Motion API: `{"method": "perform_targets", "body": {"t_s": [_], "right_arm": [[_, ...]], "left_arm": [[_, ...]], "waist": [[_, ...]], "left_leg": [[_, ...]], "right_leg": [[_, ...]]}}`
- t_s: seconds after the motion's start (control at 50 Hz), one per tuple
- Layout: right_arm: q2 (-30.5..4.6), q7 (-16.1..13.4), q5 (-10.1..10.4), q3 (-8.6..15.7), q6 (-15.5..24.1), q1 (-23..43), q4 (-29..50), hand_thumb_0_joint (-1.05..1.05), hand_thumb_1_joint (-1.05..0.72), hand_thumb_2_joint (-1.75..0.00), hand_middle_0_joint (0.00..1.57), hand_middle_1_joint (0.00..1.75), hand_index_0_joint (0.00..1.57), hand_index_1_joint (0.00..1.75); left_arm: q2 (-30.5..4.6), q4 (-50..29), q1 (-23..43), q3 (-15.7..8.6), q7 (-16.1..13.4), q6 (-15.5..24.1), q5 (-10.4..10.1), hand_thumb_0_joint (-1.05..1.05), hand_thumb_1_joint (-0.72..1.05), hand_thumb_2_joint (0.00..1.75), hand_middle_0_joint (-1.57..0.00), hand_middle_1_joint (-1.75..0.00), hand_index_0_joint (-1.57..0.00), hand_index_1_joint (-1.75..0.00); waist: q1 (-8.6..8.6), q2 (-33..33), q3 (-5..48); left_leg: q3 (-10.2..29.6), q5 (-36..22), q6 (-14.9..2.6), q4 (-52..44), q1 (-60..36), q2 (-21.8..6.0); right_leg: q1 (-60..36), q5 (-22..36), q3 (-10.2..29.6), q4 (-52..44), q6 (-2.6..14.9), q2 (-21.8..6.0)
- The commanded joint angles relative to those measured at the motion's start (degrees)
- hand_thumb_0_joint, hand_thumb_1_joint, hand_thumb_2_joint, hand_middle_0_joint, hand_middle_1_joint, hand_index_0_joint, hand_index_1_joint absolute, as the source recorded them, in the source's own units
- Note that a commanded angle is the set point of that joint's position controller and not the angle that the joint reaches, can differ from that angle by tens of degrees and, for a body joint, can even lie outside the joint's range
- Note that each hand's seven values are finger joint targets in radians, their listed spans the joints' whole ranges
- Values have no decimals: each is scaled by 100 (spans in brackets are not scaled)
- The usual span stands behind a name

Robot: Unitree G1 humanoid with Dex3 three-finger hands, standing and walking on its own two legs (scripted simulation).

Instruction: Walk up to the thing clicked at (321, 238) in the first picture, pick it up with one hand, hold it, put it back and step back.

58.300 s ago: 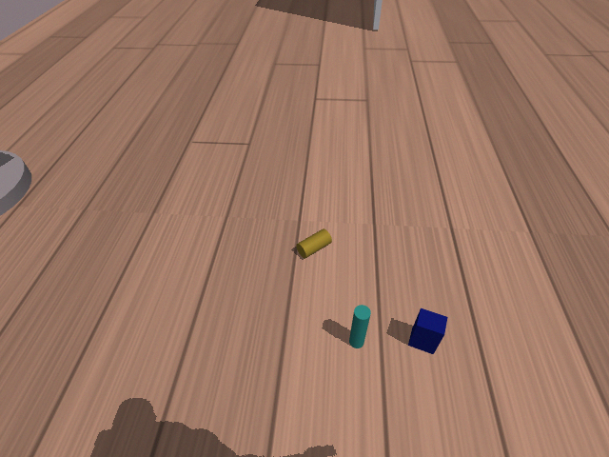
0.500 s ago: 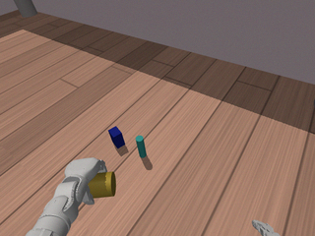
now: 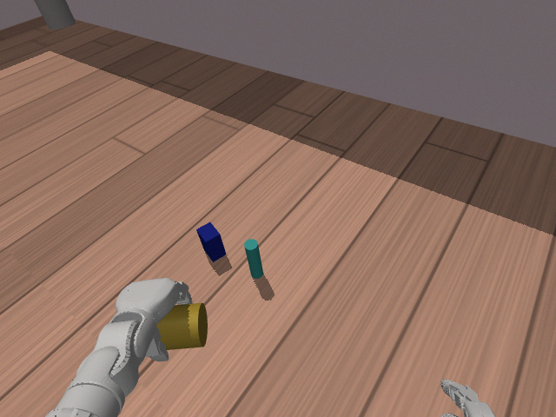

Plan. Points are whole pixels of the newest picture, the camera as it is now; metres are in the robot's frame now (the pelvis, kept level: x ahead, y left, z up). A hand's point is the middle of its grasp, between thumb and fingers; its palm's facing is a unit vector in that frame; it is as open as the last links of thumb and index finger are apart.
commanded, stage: hold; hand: left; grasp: from above
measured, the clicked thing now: (162, 328) +0.30 +0.22 -0.06
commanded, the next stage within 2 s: crouch in 0.26 s
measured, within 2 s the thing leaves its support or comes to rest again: neither
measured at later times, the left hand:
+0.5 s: hand (160, 324) +0.29 +0.22 -0.04, palm faces -0.46 -0.06 -0.88, open 9.8 cm
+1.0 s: hand (181, 352) +0.32 +0.24 -0.23, palm faces -0.44 +0.02 -0.90, open 9.8 cm
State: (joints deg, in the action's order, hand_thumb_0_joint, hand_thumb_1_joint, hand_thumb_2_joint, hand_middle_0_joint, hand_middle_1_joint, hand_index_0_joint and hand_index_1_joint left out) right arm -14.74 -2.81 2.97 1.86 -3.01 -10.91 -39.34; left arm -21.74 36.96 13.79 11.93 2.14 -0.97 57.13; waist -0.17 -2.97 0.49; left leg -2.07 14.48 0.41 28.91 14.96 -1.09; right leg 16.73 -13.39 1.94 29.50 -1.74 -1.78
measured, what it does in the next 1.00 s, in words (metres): lowers itself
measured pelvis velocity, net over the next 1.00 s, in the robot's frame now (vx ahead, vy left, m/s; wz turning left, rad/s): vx -0.03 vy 0.01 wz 0.02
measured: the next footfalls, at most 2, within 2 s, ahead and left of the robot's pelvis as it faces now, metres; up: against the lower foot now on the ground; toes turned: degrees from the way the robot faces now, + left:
none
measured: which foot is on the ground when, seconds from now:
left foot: down 0.00-1.00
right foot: down 0.00-1.00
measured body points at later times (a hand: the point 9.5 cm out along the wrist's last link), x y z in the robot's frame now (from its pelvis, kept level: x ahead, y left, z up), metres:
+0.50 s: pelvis +0.01 +0.00 +0.00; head +0.01 -0.02 +0.45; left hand +0.31 +0.22 +0.01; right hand +0.14 -0.26 -0.11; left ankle +0.01 +0.12 -0.74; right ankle +0.02 -0.14 -0.74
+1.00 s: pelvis -0.03 +0.01 -0.11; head +0.09 +0.02 +0.33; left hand +0.34 +0.24 -0.18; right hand +0.04 -0.29 -0.22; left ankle +0.01 +0.12 -0.74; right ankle +0.02 -0.14 -0.74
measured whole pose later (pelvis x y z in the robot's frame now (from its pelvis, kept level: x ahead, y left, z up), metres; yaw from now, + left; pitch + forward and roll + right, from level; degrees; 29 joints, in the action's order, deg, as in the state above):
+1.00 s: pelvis -0.03 +0.01 -0.11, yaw +1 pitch +22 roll -1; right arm -16.1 -0.8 -1.7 5.1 -1.5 -14.8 -42.5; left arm -22.0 66.6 30.1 5.8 -21.4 3.7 67.9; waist 5.6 -0.7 8.8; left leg 0.7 29.4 0.2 71.1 63.7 -1.5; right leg 63.5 -27.3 0.7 68.9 -2.3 -1.3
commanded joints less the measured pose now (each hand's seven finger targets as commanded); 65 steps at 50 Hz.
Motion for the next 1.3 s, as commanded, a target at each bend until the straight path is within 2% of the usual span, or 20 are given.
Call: {"method": "perform_targets", "body": {"t_s": [0.0,0.12,0.16,0.2,0.28,0.32,0.34,0.36,0.4,0.46,0.54,0.66,0.76,0.86,0.92,1.0,1.06,1.08,1.14,1.28], "right_arm": [[-728,-15,28,255,223,388,782,0,-89,-90,20,30,20,30],[-721,-22,24,257,205,409,813,0,-89,-90,20,30,20,30],[-714,-25,10,251,206,428,805,0,-90,-90,20,30,20,30],[-738,-37,14,266,201,375,772,0,-90,-90,20,30,20,30],[-723,-31,23,278,194,367,796,0,-90,-90,20,30,20,30],[-722,-22,25,286,193,374,821,0,-89,-90,20,30,20,30],[-717,-19,28,280,191,389,832,0,-91,-91,20,30,20,30],[-729,-22,35,282,181,404,851,0,-88,-90,20,30,20,30],[-718,-21,38,263,166,379,871,0,-88,-90,20,30,20,30],[-721,-16,20,269,126,326,842,0,-88,-90,20,30,20,30],[-716,21,-32,286,83,238,750,0,-88,-90,20,30,20,30],[-810,131,-164,413,60,-128,394,0,-88,-90,20,30,20,30],[-832,228,-302,508,137,-505,222,0,-89,-90,20,30,20,30],[-947,231,-395,579,243,-663,192,0,-89,-90,20,30,20,30],[-961,165,-449,602,306,-780,133,0,-89,-89,20,30,20,30],[-1031,98,-512,611,411,-866,67,0,-88,-89,20,30,20,30],[-1055,81,-576,606,473,-863,4,0,-89,-89,20,30,20,30],[-1053,93,-591,584,488,-871,0,0,-88,-89,20,30,20,30],[-1053,130,-627,577,534,-861,0,0,-88,-89,20,30,20,30],[-1125,347,-733,527,668,-1060,-132,0,-89,-89,20,30,20,30]], "left_arm": [[-1223,-1181,2193,-591,-309,-14,33,0,71,83,-112,-55,-110,-57],[-1347,-1233,2040,-728,-267,21,-17,0,73,82,-115,-52,-112,-55],[-1283,-1329,2194,-627,-262,51,5,0,72,82,-114,-53,-111,-56],[-1405,-1208,2160,-780,-314,42,29,0,69,80,-112,-52,-109,-54],[-1249,-1267,2273,-602,-299,20,34,0,71,82,-112,-56,-110,-58],[-1178,-1122,1891,-620,-270,6,0,0,73,82,-114,-54,-112,-56],[-1135,-1194,1969,-556,-247,13,-23,0,81,74,-114,-62,-116,-60],[-1226,-1188,1912,-603,-224,14,2,0,73,72,-106,-57,-108,-56],[-1201,-1164,1862,-596,-214,55,4,0,72,74,-109,-58,-109,-58],[-1140,-927,1715,-621,-338,128,97,0,73,77,-111,-58,-110,-59],[-1077,-483,1836,-702,-808,255,239,0,72,79,-111,-56,-110,-58],[-957,417,2435,-596,-1560,350,539,0,77,79,-113,-58,-113,-59],[-814,1310,2805,-595,-2103,460,873,0,74,76,-111,-60,-111,-60],[-1191,1722,3540,-860,-2574,487,1081,0,71,78,-107,-63,-108,-63],[-1290,1967,3726,-978,-2760,448,1091,0,69,79,-107,-61,-107,-61],[-1333,2196,3916,-988,-2827,394,1018,0,66,80,-104,-62,-103,-62],[-1615,2353,4088,-1176,-2819,338,964,0,63,81,-102,-63,-102,-64],[-1595,2448,4086,-1182,-2788,323,945,0,63,80,-101,-63,-101,-63],[-1808,2531,4033,-1338,-2718,362,964,0,65,83,-104,-63,-103,-64],[-2137,2313,4527,-1572,-2625,764,1116,0,68,85,-105,-65,-105,-65]], "waist": [[9,162,1421],[-30,180,1462],[-14,58,1490],[-38,167,1512],[-6,118,1514],[-39,276,1364],[-28,325,1397],[-49,302,1383],[-14,326,1272],[35,421,1185],[120,492,1007],[322,351,1461],[454,260,1963],[515,-151,2715],[517,-205,3167],[679,-242,3652],[655,-374,3898],[732,-358,3889],[666,-378,4150],[909,-560,4507]], "left_leg": [[5,-1218,-84,-372,-636,172],[-23,-1166,-108,-366,-630,205],[-2,-1231,-83,-383,-701,186],[10,-1297,-84,-364,-681,174],[-22,-1372,-84,-379,-736,183],[-10,-1317,-101,-397,-638,180],[1,-1278,-112,-409,-635,186],[-16,-1243,-117,-416,-631,202],[-17,-1186,-124,-417,-574,210],[-1,-1148,-120,-406,-534,199],[4,-841,-105,-262,-285,234],[22,-833,-57,569,310,217],[73,-620,-7,1913,1622,185],[106,-77,-28,3015,2799,175],[171,239,-46,3537,3408,150],[324,489,-75,4211,4108,100],[391,734,-52,4567,4556,88],[432,728,-50,4715,4721,76],[385,1029,-81,5108,5207,127],[513,926,-98,6139,5959,158]], "right_leg": [[-336,929,-206,-429,215,316],[-456,897,-179,-494,194,278],[-433,944,-198,-462,214,294],[-465,980,-206,-444,209,308],[-445,1075,-203,-456,217,303],[-477,1030,-233,-495,211,302],[-482,1009,-227,-508,201,296],[-494,979,-209,-527,196,281],[-450,934,-192,-542,193,271],[-333,876,-215,-504,211,281],[-39,597,-208,-425,195,248],[740,668,-202,290,205,230],[1997,482,-236,1564,260,233],[3280,-27,-272,2670,308,250],[3899,-321,-326,3296,343,265],[4727,-545,-407,4069,367,262],[5242,-783,-437,4519,371,231],[5476,-809,-455,4683,370,220],[5731,-1063,-464,5054,381,218],[6812,-1041,-591,6006,386,184]]}}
